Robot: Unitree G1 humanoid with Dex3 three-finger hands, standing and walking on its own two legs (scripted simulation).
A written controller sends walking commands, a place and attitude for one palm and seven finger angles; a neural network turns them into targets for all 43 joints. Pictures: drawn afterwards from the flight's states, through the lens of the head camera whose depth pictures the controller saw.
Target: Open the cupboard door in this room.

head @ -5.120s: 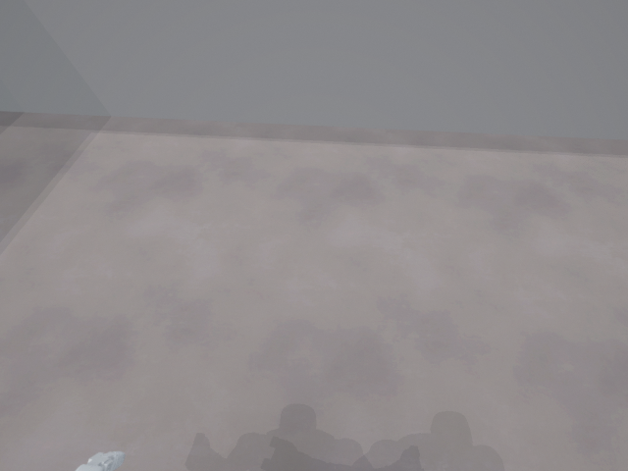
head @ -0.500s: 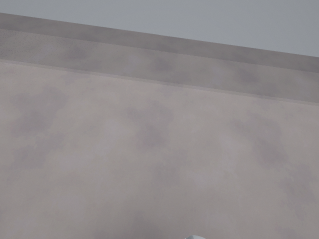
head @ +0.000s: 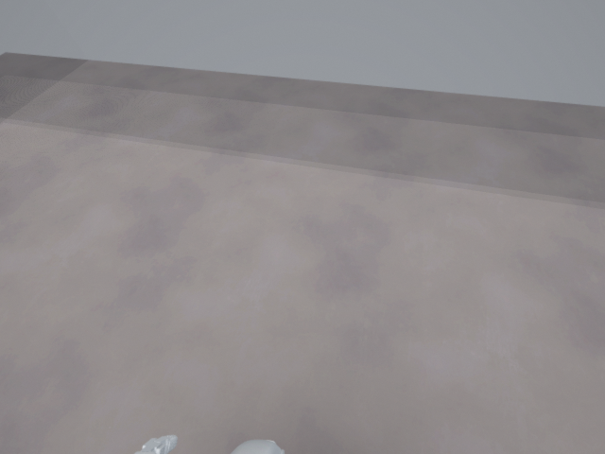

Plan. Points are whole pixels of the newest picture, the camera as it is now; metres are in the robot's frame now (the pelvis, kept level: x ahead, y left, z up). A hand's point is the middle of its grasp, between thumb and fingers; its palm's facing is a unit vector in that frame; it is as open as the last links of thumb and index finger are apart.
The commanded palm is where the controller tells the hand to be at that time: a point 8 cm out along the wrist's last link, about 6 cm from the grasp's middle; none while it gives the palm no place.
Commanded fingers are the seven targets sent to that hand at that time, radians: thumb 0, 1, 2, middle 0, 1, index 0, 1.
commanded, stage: turn or walk to find it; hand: left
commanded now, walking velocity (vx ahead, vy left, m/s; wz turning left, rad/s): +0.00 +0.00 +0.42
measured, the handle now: out of the picture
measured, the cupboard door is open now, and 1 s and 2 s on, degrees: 0 0 0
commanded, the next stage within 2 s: none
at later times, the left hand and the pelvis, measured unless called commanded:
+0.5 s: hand out of the picture -0.04 +0.28 -0.17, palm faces +0.27 -0.93 -0.25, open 7.4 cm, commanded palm none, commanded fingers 0.00 0.90 0.90 -0.20 -0.30 -0.20 -0.30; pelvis -0.03 +0.05 +0.00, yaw +12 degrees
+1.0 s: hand out of the picture -0.06 +0.21 -0.15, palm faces +0.43 -0.86 -0.27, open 7.4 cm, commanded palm none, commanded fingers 0.00 0.90 0.90 -0.20 -0.30 -0.20 -0.30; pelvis -0.06 +0.00 +0.00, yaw +26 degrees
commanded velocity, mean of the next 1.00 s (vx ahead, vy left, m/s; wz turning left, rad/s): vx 0.00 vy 0.00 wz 0.42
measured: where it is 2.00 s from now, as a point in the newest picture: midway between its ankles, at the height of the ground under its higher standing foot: outside the picture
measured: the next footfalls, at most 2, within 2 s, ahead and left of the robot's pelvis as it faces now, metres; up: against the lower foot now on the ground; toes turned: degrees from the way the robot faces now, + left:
left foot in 0.30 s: +0.00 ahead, +0.15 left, +0.00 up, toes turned +13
right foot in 0.78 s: +0.02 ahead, -0.08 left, +0.00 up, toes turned +16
